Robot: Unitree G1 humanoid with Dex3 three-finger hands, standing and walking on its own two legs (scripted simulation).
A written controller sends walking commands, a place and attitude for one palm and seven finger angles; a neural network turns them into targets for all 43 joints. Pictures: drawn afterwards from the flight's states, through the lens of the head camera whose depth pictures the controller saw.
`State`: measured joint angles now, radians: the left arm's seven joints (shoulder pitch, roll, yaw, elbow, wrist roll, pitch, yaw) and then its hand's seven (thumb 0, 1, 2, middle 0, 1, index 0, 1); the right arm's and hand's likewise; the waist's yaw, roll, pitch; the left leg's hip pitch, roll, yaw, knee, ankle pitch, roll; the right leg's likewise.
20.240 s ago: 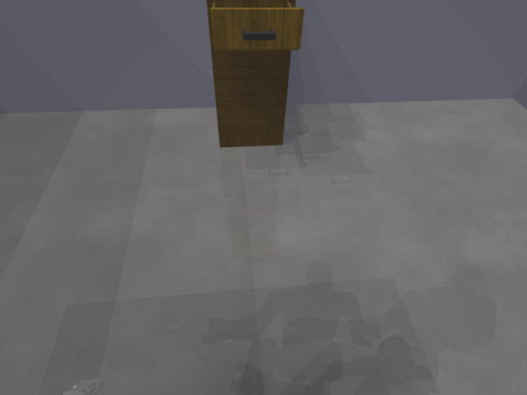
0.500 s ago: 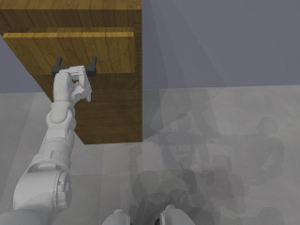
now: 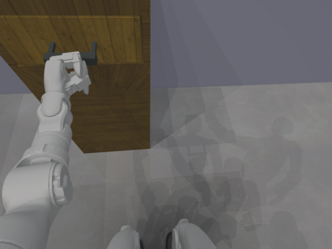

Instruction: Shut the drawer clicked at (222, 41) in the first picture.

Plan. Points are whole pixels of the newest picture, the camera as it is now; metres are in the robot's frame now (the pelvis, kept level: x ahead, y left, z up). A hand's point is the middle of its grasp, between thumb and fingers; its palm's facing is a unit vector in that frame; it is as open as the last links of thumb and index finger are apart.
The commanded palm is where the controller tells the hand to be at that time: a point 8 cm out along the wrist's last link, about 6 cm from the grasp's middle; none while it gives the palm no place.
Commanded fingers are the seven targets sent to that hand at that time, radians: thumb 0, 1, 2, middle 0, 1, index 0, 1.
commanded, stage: push the drawer shut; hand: left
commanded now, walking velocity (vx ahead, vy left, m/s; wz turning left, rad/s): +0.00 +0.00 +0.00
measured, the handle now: (72, 52) +0.58 +0.18 +0.08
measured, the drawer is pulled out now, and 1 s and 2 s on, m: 0.00 0.00 0.00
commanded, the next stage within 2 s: pull the fist back off the drawer in 0.24 s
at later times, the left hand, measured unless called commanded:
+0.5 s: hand (81, 75) +0.51 +0.16 +0.07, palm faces +0.03 -1.00 -0.04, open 2.9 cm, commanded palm +0.52 +0.18 +0.08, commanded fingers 0.00 0.90 0.90 -1.40 -1.60 -1.40 -1.60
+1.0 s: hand (89, 79) +0.50 +0.14 +0.08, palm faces +0.03 -1.00 -0.03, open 3.1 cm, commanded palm +0.46 +0.18 +0.08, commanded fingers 0.00 0.90 0.90 -1.40 -1.60 -1.40 -1.60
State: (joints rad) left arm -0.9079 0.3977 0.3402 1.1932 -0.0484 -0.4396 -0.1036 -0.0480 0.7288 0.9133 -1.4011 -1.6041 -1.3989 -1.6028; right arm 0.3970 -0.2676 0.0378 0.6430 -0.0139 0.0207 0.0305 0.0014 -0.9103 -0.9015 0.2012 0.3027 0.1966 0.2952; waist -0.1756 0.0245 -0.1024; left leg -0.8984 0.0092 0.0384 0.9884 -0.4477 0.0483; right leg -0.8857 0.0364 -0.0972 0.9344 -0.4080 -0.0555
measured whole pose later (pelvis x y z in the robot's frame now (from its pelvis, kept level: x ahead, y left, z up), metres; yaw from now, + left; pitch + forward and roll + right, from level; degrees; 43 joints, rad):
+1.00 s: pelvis +0.01 +0.01 +0.00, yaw -1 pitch +20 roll -2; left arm -0.79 0.31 0.28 1.07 -0.06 -0.45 -0.01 0.00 0.85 0.92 -1.40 -1.60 -1.40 -1.60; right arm 0.42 -0.26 0.03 0.61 -0.02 0.04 0.07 0.00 -0.91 -0.90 0.20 0.30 0.20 0.30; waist -0.16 0.04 -0.13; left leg -0.85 0.01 0.06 0.96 -0.45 0.06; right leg -0.85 0.04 -0.07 0.91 -0.40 -0.04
